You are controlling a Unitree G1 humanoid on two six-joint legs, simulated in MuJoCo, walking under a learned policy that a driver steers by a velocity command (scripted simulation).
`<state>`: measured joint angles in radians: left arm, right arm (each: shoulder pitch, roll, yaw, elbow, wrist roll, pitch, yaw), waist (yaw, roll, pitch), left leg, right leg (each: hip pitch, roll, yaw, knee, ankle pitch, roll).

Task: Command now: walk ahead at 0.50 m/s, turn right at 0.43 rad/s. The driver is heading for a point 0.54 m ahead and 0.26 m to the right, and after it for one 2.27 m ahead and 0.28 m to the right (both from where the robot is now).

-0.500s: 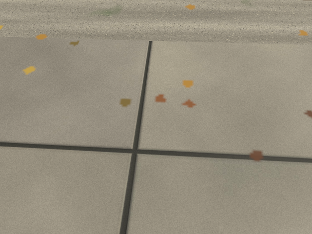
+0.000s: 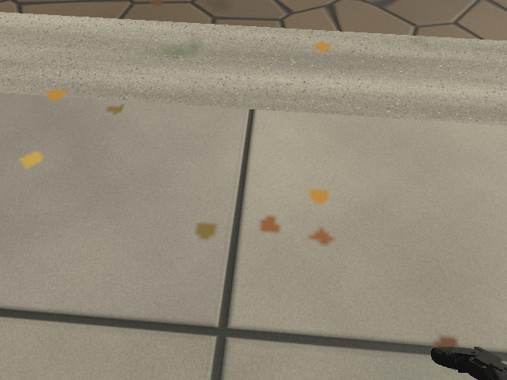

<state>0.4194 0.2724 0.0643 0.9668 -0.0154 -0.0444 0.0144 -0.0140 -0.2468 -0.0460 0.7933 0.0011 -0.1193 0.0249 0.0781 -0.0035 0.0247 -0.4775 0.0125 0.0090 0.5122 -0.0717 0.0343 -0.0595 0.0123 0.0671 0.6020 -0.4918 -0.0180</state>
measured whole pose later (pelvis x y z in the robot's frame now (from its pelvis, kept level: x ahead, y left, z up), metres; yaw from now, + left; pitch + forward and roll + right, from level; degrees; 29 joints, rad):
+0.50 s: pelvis +0.25 -0.05 -0.01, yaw -17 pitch +1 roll +2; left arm 0.06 0.27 0.08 0.70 -0.02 -0.02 -0.05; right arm 0.30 -0.30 -0.09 0.93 0.02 -0.05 -0.02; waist -0.05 -0.02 0.05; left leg 0.06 0.10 0.29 0.47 -0.46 -0.07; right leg -0.51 -0.03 -0.06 0.60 -0.12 -0.11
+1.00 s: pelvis +0.50 -0.14 +0.00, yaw -27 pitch +2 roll +0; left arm 0.29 0.28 0.07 0.79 0.01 -0.04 0.02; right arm 0.06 -0.27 -0.05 0.78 -0.03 -0.11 0.04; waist 0.05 0.01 0.02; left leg -0.48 -0.03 0.01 0.49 -0.02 0.04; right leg -0.13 0.09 0.09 0.67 -0.46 -0.04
